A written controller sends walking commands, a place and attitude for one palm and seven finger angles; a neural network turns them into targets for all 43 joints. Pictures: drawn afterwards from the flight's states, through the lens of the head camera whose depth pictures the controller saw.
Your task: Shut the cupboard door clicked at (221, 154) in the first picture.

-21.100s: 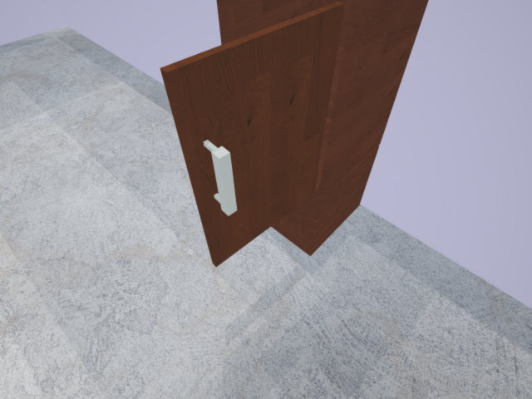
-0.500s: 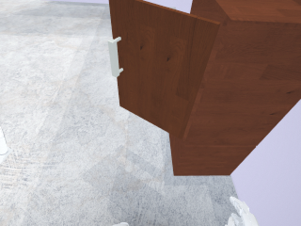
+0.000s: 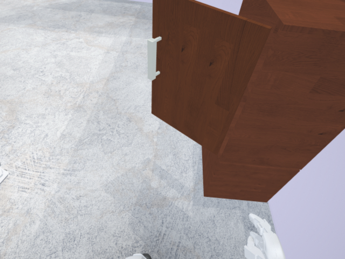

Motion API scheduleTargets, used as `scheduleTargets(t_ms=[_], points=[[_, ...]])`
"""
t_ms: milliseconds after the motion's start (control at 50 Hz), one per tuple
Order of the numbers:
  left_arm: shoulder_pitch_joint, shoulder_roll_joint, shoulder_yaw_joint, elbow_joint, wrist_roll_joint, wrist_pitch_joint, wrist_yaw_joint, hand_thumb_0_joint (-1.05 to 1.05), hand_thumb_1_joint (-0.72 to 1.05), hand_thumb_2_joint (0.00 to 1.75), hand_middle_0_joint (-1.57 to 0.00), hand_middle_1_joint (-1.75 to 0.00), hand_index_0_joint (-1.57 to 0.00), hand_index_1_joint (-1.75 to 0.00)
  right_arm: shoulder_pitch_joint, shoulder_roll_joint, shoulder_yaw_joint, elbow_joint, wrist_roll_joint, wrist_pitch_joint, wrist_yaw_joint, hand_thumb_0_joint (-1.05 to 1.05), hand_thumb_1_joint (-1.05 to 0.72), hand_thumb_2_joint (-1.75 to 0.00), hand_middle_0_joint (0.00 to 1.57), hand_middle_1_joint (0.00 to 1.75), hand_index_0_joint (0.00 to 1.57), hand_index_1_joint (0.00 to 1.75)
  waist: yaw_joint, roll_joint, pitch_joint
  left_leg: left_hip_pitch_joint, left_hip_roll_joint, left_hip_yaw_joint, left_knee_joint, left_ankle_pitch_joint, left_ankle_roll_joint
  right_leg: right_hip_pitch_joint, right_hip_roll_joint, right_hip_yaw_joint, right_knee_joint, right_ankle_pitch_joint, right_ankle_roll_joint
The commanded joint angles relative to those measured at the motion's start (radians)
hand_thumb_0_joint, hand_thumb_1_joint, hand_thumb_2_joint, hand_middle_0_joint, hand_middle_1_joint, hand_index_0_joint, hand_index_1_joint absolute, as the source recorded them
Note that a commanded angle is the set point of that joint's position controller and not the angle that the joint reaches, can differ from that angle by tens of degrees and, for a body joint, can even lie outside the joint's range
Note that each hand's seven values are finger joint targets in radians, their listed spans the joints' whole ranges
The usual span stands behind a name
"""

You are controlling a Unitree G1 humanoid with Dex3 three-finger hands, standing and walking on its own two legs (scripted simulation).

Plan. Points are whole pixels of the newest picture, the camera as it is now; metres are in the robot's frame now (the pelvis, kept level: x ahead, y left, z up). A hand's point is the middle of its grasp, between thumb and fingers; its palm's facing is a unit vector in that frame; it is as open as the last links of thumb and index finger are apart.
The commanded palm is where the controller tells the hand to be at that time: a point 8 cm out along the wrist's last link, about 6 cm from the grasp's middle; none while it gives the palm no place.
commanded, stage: step back with the hand held close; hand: left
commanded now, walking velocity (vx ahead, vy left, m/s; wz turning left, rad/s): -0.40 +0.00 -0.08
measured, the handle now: (155, 58) +0.83 +0.17 +0.02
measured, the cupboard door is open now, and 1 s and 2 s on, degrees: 55 55 55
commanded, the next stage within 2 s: stop stepping back and stand still in 0.20 s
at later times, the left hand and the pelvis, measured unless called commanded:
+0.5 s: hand out of the picture +0.15 +0.29 +0.17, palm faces +0.37 -0.85 -0.39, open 7.4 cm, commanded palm +0.08 +0.32 +0.19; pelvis -0.08 +0.03 +0.02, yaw -4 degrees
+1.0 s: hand out of the picture +0.14 +0.30 +0.19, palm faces +0.27 -0.87 -0.41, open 7.4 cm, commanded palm +0.08 +0.35 +0.19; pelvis -0.10 +0.07 +0.02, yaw -9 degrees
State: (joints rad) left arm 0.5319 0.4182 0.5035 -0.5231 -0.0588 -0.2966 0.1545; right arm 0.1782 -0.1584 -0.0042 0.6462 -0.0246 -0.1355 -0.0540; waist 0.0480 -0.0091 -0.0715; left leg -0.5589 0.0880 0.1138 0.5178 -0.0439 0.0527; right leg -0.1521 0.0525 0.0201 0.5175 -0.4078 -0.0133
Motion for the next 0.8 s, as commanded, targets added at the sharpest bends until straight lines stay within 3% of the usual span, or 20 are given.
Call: scheduleTargets(t_ms=[0, 40, 60, 140, 200, 240, 260, 320, 360, 380, 420, 460, 520, 560, 600, 640, 680, 720, 760, 780], points=[[-0.242, 0.204, 0.025, -0.228, 0.009, -0.072, 0.013, 0.0, 0.9, 0.9, -0.2, -0.3, -0.2, -0.3, -0.061, -0.152, -0.053, -0.086, -0.008, -0.048, -0.03, 0.0, -0.9, -0.9, 0.2, 0.3, 0.2, 0.3, -0.057, 0.09, -0.151, 0.492, 0.107, -0.089, -0.036, 0.045, -0.092, -0.26, -0.155, 0.161, -0.184, 0.299, -0.049], [-0.285, 0.196, 0.001, -0.238, 0.008, -0.061, 0.003, 0.0, 0.9, 0.9, -0.2, -0.3, -0.2, -0.3, -0.069, -0.146, -0.076, -0.105, 0.023, -0.049, -0.039, 0.0, -0.9, -0.9, 0.2, 0.3, 0.2, 0.3, -0.085, -0.019, -0.213, 0.654, 0.055, -0.038, -0.002, 0.141, -0.073, -0.327, -0.099, 0.074, -0.148, 0.448, 0.027], [-0.229, 0.224, 0.042, -0.229, 0.004, -0.052, 0.0, 0.0, 0.9, 0.9, -0.2, -0.3, -0.2, -0.3, -0.084, -0.147, -0.074, -0.126, 0.026, -0.039, -0.041, 0.0, -0.9, -0.9, 0.2, 0.3, 0.2, 0.3, -0.08, 0.006, -0.201, 0.649, 0.063, -0.041, -0.023, 0.131, -0.06, -0.329, -0.08, 0.05, -0.139, 0.41, 0.046], [-0.002, 0.243, 0.12, -0.168, -0.028, -0.04, -0.024, 0.0, 0.9, 0.9, -0.2, -0.3, -0.2, -0.3, -0.127, -0.143, -0.058, -0.191, 0.015, 0.013, -0.031, 0.0, -0.9, -0.9, 0.2, 0.3, 0.2, 0.3, -0.064, 0.154, -0.08, 0.376, 0.077, -0.092, -0.168, -0.312, -0.08, -0.281, -0.041, 0.028, -0.154, -0.042, -0.018], [0.061, 0.271, 0.127, -0.147, -0.024, -0.037, -0.019, 0.0, 0.9, 0.9, -0.2, -0.3, -0.2, -0.3, -0.093, -0.124, -0.051, -0.191, 0.012, 0.03, -0.029, 0.0, -0.9, -0.9, 0.2, 0.3, 0.2, 0.3, -0.068, -0.047, 0.001, 0.445, -0.026, -0.038, 0.131, -0.281, -0.123, -0.551, -0.204, 0.177, -0.331, -0.21, -0.108], [0.031, 0.256, 0.095, -0.133, -0.002, -0.024, -0.006, 0.0, 0.9, 0.9, -0.2, -0.3, -0.2, -0.3, -0.061, -0.124, -0.041, -0.174, 0.007, 0.032, -0.025, 0.0, -0.9, -0.9, 0.2, 0.3, 0.2, 0.3, -0.077, -0.138, 0.048, 0.39, -0.066, -0.053, 0.257, -0.234, -0.112, -0.557, -0.277, 0.207, -0.334, 0.024, -0.126], [-0.009, 0.247, 0.075, -0.124, 0.006, -0.018, 0.0, 0.0, 0.9, 0.9, -0.2, -0.3, -0.2, -0.3, -0.061, -0.126, -0.035, -0.172, 0.01, 0.034, -0.028, 0.0, -0.9, -0.9, 0.2, 0.3, 0.2, 0.3, -0.085, -0.142, 0.073, 0.351, -0.062, -0.079, 0.242, -0.22, -0.101, -0.518, -0.261, 0.181, -0.29, 0.169, -0.106], [-0.126, 0.213, 0.029, -0.084, 0.006, -0.011, 0.001, 0.0, 0.9, 0.9, -0.2, -0.3, -0.2, -0.3, -0.051, -0.186, -0.045, -0.165, 0.026, 0.014, -0.053, 0.0, -0.9, -0.9, 0.2, 0.3, 0.2, 0.3, -0.077, 0.077, 0.104, 0.306, 0.028, -0.191, -0.144, -0.05, -0.061, -0.328, -0.032, 0.005, -0.104, 0.172, 0.021], [-0.096, 0.199, 0.045, -0.093, 0.0, -0.031, -0.001, 0.0, 0.9, 0.9, -0.2, -0.3, -0.2, -0.3, -0.053, -0.224, -0.068, -0.181, 0.039, -0.025, -0.054, 0.0, -0.9, -0.9, 0.2, 0.3, 0.2, 0.3, -0.063, 0.283, 0.0, 0.163, 0.183, -0.412, -0.45, -0.67, -0.012, -0.075, 0.076, -0.02, 0.11, -0.024, 0.031], [-0.089, 0.217, 0.066, -0.136, 0.006, -0.032, -0.005, 0.0, 0.9, 0.9, -0.2, -0.3, -0.2, -0.3, -0.07, -0.238, -0.065, -0.185, 0.024, -0.038, -0.055, 0.0, -0.9, -0.9, 0.2, 0.3, 0.2, 0.3, -0.047, 0.365, -0.039, 0.088, 0.22, -0.506, -0.537, -0.833, -0.017, -0.009, 0.094, -0.012, 0.225, -0.059, 0.025], [-0.054, 0.198, 0.057, -0.247, -0.007, -0.018, -0.008, 0.0, 0.9, 0.9, -0.2, -0.3, -0.2, -0.3, -0.045, -0.196, -0.062, -0.185, 0.014, -0.046, -0.034, 0.0, -0.9, -0.9, 0.2, 0.3, 0.2, 0.3, -0.034, 0.261, -0.135, 0.194, 0.173, -0.388, -0.481, -0.662, -0.056, -0.003, 0.087, -0.046, 0.217, -0.109, -0.006], [0.033, 0.189, 0.044, -0.317, -0.016, 0.0, -0.008, 0.0, 0.9, 0.9, -0.2, -0.3, -0.2, -0.3, -0.031, -0.177, -0.057, -0.194, 0.017, -0.054, -0.02, 0.0, -0.9, -0.9, 0.2, 0.3, 0.2, 0.3, -0.034, 0.273, -0.177, 0.296, 0.099, -0.247, -0.394, -0.512, -0.084, 0.017, 0.084, -0.093, 0.002, -0.083, -0.013], [0.084, 0.219, 0.059, -0.343, -0.015, 0.039, 0.006, 0.0, 0.9, 0.9, -0.2, -0.3, -0.2, -0.3, -0.018, -0.167, -0.043, -0.191, 0.005, -0.036, -0.017, 0.0, -0.9, -0.9, 0.2, 0.3, 0.2, 0.3, -0.061, 0.229, -0.133, 0.268, 0.002, -0.128, -0.25, -0.404, -0.104, 0.042, 0.011, -0.045, -0.19, 0.012, -0.027], [0.035, 0.251, 0.101, -0.274, -0.014, 0.056, 0.022, 0.0, 0.9, 0.9, -0.2, -0.3, -0.2, -0.3, -0.005, -0.164, -0.043, -0.163, -0.008, -0.01, -0.021, 0.0, -0.9, -0.9, 0.2, 0.3, 0.2, 0.3, -0.076, 0.084, -0.076, 0.371, -0.047, -0.077, 0.001, -0.296, -0.095, -0.188, -0.143, 0.081, -0.302, -0.068, -0.091], [0.038, 0.193, 0.07, -0.118, -0.023, 0.095, 0.029, 0.0, 0.9, 0.9, -0.2, -0.3, -0.2, -0.3, 0.006, -0.154, -0.046, -0.134, 0.004, 0.007, -0.034, 0.0, -0.9, -0.9, 0.2, 0.3, 0.2, 0.3, -0.071, -0.116, -0.027, 0.406, -0.068, -0.147, 0.227, -0.28, -0.095, -0.408, -0.262, 0.226, -0.36, -0.315, -0.164], [-0.05, 0.164, 0.017, -0.084, -0.012, 0.115, 0.031, 0.0, 0.9, 0.9, -0.2, -0.3, -0.2, -0.3, -0.007, -0.165, -0.044, -0.128, 0.02, 0.036, -0.04, 0.0, -0.9, -0.9, 0.2, 0.3, 0.2, 0.3, -0.089, -0.172, 0.108, 0.303, -0.055, -0.184, 0.393, -0.274, -0.085, -0.514, -0.312, 0.275, -0.367, -0.396, -0.196], [-0.234, 0.176, -0.017, -0.079, 0.006, 0.102, 0.038, 0.0, 0.9, 0.9, -0.2, -0.3, -0.2, -0.3, -0.04, -0.17, -0.023, -0.124, 0.022, 0.031, -0.043, 0.0, -0.9, -0.9, 0.2, 0.3, 0.2, 0.3, -0.102, -0.08, 0.178, 0.248, -0.019, -0.182, 0.233, -0.294, -0.062, -0.437, -0.281, 0.192, -0.289, -0.281, -0.142], [-0.275, 0.159, -0.043, -0.042, 0.027, 0.088, 0.037, 0.0, 0.9, 0.9, -0.2, -0.3, -0.2, -0.3, -0.041, -0.178, -0.018, -0.12, 0.023, 0.013, -0.051, 0.0, -0.9, -0.9, 0.2, 0.3, 0.2, 0.3, -0.09, 0.08, 0.203, 0.276, -0.022, -0.182, -0.011, -0.297, -0.039, -0.353, -0.163, 0.1, -0.156, -0.148, -0.08], [-0.25, 0.166, -0.037, -0.112, 0.021, 0.061, 0.03, 0.0, 0.9, 0.9, -0.2, -0.3, -0.2, -0.3, -0.048, -0.18, -0.014, -0.147, 0.034, -0.019, -0.053, 0.0, -0.9, -0.9, 0.2, 0.3, 0.2, 0.3, -0.07, 0.208, 0.146, 0.286, 0.085, -0.362, -0.238, -0.465, -0.003, -0.266, -0.044, 0.017, -0.017, -0.027, -0.013], [-0.24, 0.199, -0.003, -0.169, 0.016, 0.05, 0.023, 0.0, 0.9, 0.9, -0.2, -0.3, -0.2, -0.3, -0.039, -0.174, -0.005, -0.135, 0.019, -0.033, -0.051, 0.0, -0.9, -0.9, 0.2, 0.3, 0.2, 0.3, -0.076, 0.317, 0.105, 0.28, 0.138, -0.527, -0.395, -0.611, -0.018, -0.247, -0.003, -0.012, 0.125, -0.042, 0.006]])
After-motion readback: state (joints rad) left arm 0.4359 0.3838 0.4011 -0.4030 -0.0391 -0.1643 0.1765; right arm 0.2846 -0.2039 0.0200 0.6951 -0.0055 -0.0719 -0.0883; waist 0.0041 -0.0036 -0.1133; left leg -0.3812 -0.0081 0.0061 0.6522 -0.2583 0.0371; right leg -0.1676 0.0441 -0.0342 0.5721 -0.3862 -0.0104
